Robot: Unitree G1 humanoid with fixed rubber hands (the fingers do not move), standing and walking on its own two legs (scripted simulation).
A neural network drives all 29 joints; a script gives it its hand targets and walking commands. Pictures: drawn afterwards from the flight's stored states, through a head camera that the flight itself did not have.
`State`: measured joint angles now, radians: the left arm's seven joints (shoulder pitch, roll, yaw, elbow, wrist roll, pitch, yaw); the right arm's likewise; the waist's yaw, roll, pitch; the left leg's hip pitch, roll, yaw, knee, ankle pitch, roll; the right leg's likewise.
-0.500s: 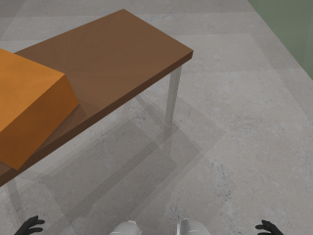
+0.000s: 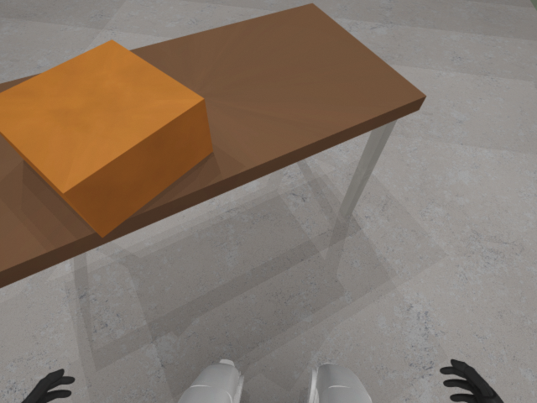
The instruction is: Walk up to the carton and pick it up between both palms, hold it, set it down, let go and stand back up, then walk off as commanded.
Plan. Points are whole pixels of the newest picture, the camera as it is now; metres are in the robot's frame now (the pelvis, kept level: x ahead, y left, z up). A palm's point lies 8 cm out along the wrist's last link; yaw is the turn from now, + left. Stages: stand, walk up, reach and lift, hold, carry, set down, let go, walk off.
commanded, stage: walk up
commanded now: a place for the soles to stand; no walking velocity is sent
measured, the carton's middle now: (107, 131) +0.59 +0.33 -0.02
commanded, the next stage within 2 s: none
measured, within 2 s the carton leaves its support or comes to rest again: neither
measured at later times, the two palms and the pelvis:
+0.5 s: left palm out of the picture +0.03 +0.37 -0.08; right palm (442, 364) +0.18 -0.26 -0.07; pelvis +0.00 +0.02 +0.00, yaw +12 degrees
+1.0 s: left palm out of the picture -0.02 +0.36 -0.09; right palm (430, 351) +0.20 -0.25 -0.07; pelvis -0.01 +0.01 -0.01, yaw +18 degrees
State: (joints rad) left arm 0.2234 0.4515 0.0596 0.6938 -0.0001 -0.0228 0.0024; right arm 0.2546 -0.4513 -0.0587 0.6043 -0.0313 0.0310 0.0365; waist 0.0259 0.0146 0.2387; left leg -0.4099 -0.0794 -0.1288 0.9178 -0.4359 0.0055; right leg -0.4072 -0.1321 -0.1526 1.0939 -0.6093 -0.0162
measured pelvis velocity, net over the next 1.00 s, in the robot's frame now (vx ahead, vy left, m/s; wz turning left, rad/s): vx -0.01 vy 0.01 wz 0.32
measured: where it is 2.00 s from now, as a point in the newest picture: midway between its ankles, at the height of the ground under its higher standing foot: outside the picture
